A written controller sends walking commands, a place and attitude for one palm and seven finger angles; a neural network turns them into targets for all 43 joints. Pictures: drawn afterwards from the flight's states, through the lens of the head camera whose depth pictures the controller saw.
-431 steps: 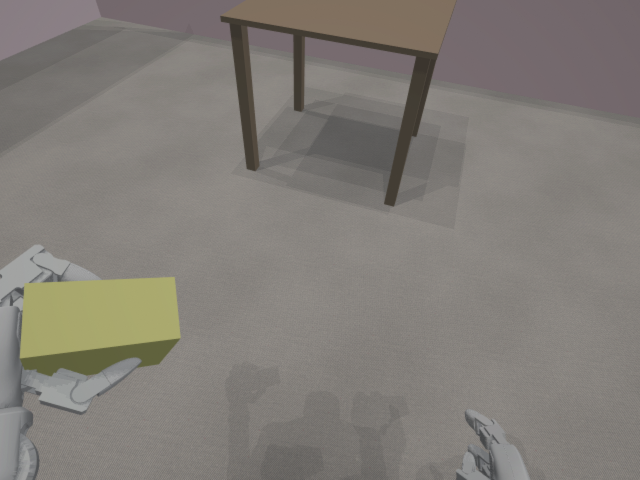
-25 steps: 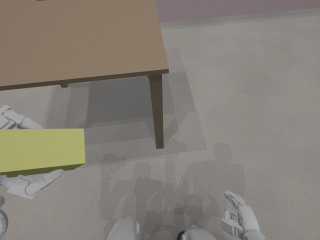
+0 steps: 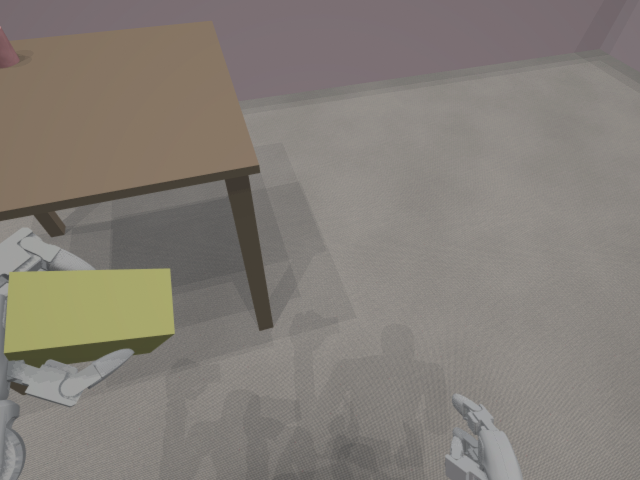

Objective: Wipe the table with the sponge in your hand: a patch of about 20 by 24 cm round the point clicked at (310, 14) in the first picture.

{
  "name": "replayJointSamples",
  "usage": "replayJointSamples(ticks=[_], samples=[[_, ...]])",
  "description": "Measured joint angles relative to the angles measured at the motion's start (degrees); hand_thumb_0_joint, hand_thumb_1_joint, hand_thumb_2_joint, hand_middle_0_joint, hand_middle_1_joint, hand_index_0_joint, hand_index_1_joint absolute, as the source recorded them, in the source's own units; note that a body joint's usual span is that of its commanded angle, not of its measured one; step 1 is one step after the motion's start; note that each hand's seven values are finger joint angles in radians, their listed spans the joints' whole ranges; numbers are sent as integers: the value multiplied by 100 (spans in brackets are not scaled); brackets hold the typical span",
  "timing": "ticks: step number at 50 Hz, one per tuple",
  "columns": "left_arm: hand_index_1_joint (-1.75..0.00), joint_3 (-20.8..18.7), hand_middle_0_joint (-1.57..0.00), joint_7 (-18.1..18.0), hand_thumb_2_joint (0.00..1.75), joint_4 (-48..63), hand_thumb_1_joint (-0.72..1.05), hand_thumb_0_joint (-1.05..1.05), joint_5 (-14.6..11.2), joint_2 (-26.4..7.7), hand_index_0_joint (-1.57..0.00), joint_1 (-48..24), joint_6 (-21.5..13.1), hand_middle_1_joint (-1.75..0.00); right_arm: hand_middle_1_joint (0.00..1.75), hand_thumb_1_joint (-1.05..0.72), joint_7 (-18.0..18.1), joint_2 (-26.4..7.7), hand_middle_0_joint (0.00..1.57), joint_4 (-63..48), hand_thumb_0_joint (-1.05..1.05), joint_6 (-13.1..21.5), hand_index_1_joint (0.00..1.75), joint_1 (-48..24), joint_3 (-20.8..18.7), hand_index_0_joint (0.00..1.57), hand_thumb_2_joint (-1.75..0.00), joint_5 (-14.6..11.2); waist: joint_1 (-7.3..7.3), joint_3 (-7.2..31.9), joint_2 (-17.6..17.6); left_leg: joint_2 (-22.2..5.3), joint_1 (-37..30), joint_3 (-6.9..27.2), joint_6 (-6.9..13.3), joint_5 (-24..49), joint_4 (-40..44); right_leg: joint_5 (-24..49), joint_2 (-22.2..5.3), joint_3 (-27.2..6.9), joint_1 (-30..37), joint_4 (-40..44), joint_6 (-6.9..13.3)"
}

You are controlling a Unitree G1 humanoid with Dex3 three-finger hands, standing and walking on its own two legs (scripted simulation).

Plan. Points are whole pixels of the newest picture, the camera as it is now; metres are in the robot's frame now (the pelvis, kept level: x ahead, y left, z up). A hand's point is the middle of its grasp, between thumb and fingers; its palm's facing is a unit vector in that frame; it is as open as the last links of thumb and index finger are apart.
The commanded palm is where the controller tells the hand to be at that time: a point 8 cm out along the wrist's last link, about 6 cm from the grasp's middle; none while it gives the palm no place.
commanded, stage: take the last steps up to it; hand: left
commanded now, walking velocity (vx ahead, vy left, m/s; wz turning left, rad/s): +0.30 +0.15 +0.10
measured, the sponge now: (115, 318) +0.22 +0.22 +0.15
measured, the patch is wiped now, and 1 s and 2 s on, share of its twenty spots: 0.00 0.00 0.00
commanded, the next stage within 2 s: come to a stop and stand still in 1.38 s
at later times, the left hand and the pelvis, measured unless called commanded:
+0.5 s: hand (62, 328) +0.20 +0.25 +0.17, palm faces +0.44 -0.79 -0.43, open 10.1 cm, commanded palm +0.15 +0.28 +0.19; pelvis +0.00 +0.00 +0.00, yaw +2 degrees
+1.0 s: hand (55, 241) +0.29 +0.30 +0.17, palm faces +0.44 -0.77 -0.46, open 10.1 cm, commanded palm +0.23 +0.34 +0.19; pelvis +0.08 +0.05 -0.01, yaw +3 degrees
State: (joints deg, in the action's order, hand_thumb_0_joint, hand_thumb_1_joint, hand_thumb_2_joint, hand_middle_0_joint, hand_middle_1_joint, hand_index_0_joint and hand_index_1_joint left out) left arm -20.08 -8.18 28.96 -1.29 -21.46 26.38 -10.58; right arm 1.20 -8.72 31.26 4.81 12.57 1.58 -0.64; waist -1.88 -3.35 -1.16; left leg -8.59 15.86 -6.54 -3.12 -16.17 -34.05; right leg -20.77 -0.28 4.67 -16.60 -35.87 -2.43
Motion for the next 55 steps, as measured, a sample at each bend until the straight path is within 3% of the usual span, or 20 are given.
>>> replayJointSamples(ticks=[2,4,8,12,20,22,24,26,29,31,32,34,36,38,42,47,49,52,55], samples=[[-135,-8,-73,1,100,-83,-49,-1,32,-21,-74,-133,-43,-136,30,-90,-18,27,20,54,1,14,30,-88,51,21,-90,1,35,-83,-119,-107,198,70,-17,-205,-371,591,60,95,54,252,259],[-135,63,-73,13,100,-148,-49,-1,11,21,-74,-219,-19,-136,30,-90,1,-8,20,225,1,-64,30,-169,51,21,-90,10,125,-103,-165,82,480,312,90,-803,-1059,525,80,116,-50,115,465],[-135,79,-73,27,100,-95,-49,-1,-32,52,-74,74,-76,-136,30,-90,63,-176,20,471,2,-292,30,-170,-4,21,-90,34,315,-7,-64,499,976,395,139,-735,-2342,671,14,65,11,499,537],[-135,-40,-73,17,100,-30,-49,-1,-2,-93,-74,435,-215,-136,30,-90,153,-357,20,511,2,-364,30,28,-175,21,-90,44,409,93,99,573,866,177,194,-593,-1665,908,-75,72,118,929,550],[-135,-29,-73,-122,100,45,-49,-1,50,15,-74,397,-217,-136,30,-90,260,-720,20,458,2,-242,30,358,-478,20,-90,81,267,156,226,611,-171,5,409,-421,504,680,-254,187,103,631,401],[-135,-25,-73,-141,100,41,-49,-1,62,45,-74,273,-242,-136,30,-90,298,-697,20,420,2,-195,30,318,-510,20,-90,79,235,101,268,654,-212,-8,413,273,533,244,-310,126,-14,135,335],[-135,-39,-73,-127,100,-119,-49,-1,98,44,-74,174,-284,-136,30,-91,307,-575,20,436,2,-133,30,245,-489,20,-90,65,223,127,281,680,-180,-21,405,155,307,-451,-299,21,-251,-690,275],[-135,-42,-73,-94,100,-282,-49,-1,128,28,-74,100,-255,-136,29,-91,292,-421,20,458,2,-54,29,193,-428,20,-90,61,244,186,201,668,-181,39,417,-23,236,-674,-265,55,-399,-1196,209],[-135,-40,-73,-69,100,-344,-49,-1,105,19,-74,86,-216,-136,30,-90,233,-205,20,472,2,46,30,130,-271,20,-90,55,204,226,57,617,-203,97,358,-125,173,-644,-240,244,-241,-756,140],[-135,-42,-73,-58,100,-283,-49,-1,103,-10,-74,98,-234,-136,30,-90,192,-103,20,432,2,81,30,104,-162,20,-90,56,155,238,-16,595,-105,117,307,-293,-93,-191,-229,341,27,13,208],[-135,-21,-73,-42,100,-275,-49,-1,117,0,-74,56,-265,-136,30,-90,170,-83,20,440,2,70,30,59,-132,20,-90,57,141,212,-88,560,26,145,353,-457,-417,233,-209,387,23,53,328],[-135,83,-73,15,100,-339,-49,-1,85,78,-74,-102,-306,-136,30,-90,109,-80,20,572,1,-9,30,-58,-118,20,-90,48,108,140,-162,614,466,303,326,-809,-1558,221,-237,474,27,-99,470],[-135,138,-73,65,100,-404,-49,-1,35,186,-74,-164,-327,-136,30,-90,58,-115,20,682,2,-118,30,-157,-104,21,-90,41,44,85,-143,664,899,376,260,-756,-2542,139,-286,462,140,37,475],[-135,128,-73,82,100,-429,-49,-1,27,258,-74,-87,-383,-136,30,-90,47,-162,20,697,2,-198,30,-219,-93,21,-90,49,56,40,-113,594,1226,365,208,-508,-2882,236,-333,459,289,351,397],[-135,37,-73,53,100,-243,-49,-1,63,181,-74,157,-412,-136,30,-90,69,-236,20,517,2,-245,30,-243,-153,21,-90,72,65,-139,120,403,1204,138,233,-236,-1585,375,-522,381,497,761,282],[-135,-43,-73,-55,100,260,-49,-1,71,62,-74,306,-365,-136,30,-90,158,-460,20,235,2,-129,30,-157,-315,21,-90,85,2,-259,231,437,356,-241,330,316,401,13,-700,219,548,399,14],[-135,-138,-73,-91,100,318,-49,-1,54,-54,-74,123,-380,-136,30,-90,207,-441,20,200,2,-78,30,-245,-431,20,-90,54,8,-330,300,482,287,-320,406,595,312,-444,-760,28,247,-521,36],[-135,-246,-73,-82,100,25,-49,-1,27,-212,-74,-222,-363,-136,30,-90,213,-233,20,271,2,-16,30,-400,-434,20,-90,13,99,-332,370,497,286,-357,412,174,16,-1063,-557,-169,-453,-2308,97],[-135,-303,-73,-64,100,40,-49,-1,-17,-195,-74,-146,-272,-136,30,-90,152,-51,20,281,2,81,30,-401,-312,20,-90,-31,196,-217,322,464,165,-387,403,129,199,-866,-467,53,-874,-2494,78]])
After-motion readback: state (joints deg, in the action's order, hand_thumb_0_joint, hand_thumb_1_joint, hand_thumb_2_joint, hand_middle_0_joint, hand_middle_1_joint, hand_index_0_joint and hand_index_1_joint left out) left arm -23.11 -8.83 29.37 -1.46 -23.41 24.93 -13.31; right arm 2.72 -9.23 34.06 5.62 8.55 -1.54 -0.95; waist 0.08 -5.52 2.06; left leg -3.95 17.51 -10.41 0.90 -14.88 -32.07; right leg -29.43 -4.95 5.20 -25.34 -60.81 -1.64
